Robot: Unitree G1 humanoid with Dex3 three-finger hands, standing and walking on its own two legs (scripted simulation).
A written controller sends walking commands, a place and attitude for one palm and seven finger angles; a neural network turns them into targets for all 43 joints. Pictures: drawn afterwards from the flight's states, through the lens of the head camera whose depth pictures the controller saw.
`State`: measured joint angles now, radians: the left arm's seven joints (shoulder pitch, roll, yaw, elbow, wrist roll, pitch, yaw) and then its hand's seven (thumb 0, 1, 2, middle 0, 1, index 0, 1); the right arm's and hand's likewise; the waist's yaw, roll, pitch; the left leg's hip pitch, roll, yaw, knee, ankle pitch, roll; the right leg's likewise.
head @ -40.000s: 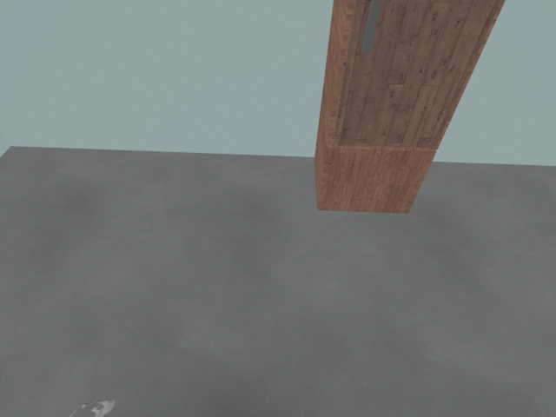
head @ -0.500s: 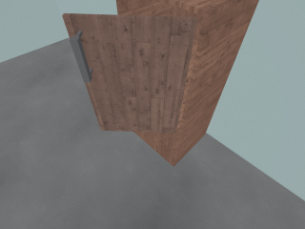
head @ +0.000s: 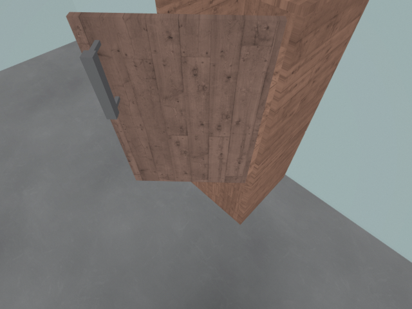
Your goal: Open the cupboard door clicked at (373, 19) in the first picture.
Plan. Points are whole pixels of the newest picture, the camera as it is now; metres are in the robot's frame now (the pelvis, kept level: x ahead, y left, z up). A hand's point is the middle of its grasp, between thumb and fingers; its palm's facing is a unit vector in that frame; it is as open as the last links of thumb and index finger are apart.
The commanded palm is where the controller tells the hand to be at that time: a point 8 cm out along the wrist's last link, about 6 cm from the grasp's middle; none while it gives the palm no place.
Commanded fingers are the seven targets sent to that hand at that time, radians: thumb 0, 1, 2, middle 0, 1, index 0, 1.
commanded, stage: come to a stop and stand still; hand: left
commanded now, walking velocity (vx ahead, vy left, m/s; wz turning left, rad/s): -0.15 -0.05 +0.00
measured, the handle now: (104, 82) +0.53 +0.25 +0.13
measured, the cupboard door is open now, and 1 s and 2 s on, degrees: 43 43 43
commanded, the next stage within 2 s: look again from close up in 1.32 s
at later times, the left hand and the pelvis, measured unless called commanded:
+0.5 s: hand out of the picture +0.03 +0.19 -0.16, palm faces +0.00 -0.97 -0.25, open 7.3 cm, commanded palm none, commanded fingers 0.00 0.90 0.90 -0.20 -0.30 -0.20 -0.30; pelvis -0.01 +0.01 +0.00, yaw -1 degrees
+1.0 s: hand out of the picture +0.02 +0.16 -0.16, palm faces -0.01 -0.97 -0.24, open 7.3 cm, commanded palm none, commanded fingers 0.00 0.90 0.90 -0.20 -0.30 -0.20 -0.30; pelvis +0.00 -0.02 +0.01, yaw -1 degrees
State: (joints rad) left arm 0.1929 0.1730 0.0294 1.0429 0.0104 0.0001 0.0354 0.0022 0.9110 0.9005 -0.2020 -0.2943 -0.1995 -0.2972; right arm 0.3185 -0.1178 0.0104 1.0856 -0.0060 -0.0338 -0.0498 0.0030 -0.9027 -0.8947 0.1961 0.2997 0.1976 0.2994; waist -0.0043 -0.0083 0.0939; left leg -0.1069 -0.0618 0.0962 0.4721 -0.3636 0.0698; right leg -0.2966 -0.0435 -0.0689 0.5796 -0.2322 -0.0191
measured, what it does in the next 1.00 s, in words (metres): stands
